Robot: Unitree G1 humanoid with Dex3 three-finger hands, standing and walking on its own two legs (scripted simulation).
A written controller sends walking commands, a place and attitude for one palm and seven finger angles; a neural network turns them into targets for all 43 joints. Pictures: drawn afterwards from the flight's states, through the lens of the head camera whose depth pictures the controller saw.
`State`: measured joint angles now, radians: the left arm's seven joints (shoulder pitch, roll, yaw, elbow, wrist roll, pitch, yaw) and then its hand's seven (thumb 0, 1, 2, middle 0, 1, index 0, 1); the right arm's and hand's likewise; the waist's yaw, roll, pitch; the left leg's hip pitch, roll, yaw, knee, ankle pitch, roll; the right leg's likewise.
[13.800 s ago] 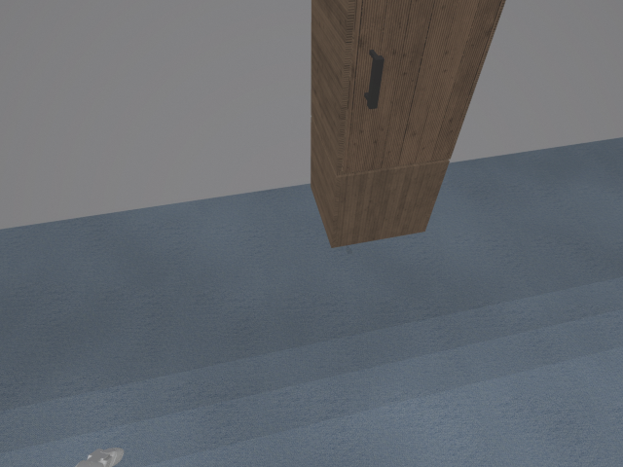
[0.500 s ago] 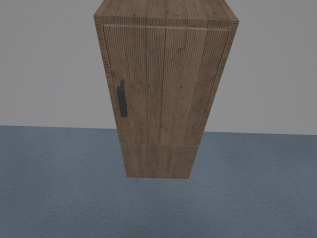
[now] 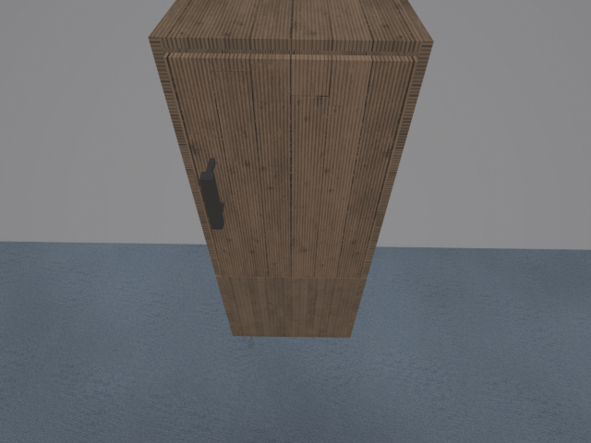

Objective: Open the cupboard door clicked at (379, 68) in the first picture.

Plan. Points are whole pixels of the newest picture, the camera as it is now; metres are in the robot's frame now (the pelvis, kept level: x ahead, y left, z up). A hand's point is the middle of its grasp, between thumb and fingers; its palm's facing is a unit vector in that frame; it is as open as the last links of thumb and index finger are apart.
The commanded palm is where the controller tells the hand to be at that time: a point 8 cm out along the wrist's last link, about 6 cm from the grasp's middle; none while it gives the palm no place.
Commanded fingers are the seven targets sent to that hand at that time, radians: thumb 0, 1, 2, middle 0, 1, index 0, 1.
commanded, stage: come to a stop and stand still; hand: left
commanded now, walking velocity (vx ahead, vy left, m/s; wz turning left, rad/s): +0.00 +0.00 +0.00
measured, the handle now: (214, 194) +0.55 +0.20 -0.01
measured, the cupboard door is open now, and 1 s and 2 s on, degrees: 0 0 0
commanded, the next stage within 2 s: look again from close up in 1.08 s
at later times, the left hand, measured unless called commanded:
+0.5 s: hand out of the picture -0.01 +0.14 -0.18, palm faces +0.05 -0.98 -0.17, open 7.4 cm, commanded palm none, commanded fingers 0.00 0.90 0.90 -0.20 -0.30 -0.20 -0.30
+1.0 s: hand out of the picture +0.04 +0.21 -0.18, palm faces +0.01 -0.97 -0.23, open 7.4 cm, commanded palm none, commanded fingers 0.00 0.90 0.90 -0.20 -0.30 -0.20 -0.30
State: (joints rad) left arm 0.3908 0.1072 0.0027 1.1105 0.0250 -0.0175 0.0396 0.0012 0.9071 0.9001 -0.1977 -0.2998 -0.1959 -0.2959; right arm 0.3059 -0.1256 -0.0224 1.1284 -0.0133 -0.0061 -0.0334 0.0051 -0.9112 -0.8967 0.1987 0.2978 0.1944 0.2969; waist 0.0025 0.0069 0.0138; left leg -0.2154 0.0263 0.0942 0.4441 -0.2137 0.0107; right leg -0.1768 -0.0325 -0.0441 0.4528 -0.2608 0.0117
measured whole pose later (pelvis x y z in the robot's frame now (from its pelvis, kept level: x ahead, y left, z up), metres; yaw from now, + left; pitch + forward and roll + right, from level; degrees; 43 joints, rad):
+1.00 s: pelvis +0.03 +0.02 +0.00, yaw +1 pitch +0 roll +0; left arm 0.26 0.18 -0.01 1.06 0.02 -0.01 0.04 0.00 0.91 0.90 -0.20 -0.30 -0.20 -0.30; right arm 0.27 -0.17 0.02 1.08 -0.02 -0.02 -0.02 0.01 -0.92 -0.90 0.20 0.30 0.20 0.30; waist 0.00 0.00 0.03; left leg -0.22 -0.02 0.08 0.49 -0.28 0.04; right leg -0.17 -0.07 -0.04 0.49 -0.32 0.05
